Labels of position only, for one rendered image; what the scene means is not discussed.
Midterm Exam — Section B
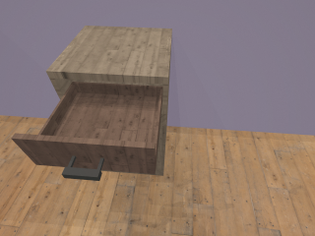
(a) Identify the drawer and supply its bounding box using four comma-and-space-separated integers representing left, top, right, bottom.
11, 82, 163, 174

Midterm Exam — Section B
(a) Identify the handle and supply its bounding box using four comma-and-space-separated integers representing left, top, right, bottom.
62, 155, 104, 181

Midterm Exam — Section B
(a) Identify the cabinet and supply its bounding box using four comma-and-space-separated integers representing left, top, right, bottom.
46, 26, 172, 176

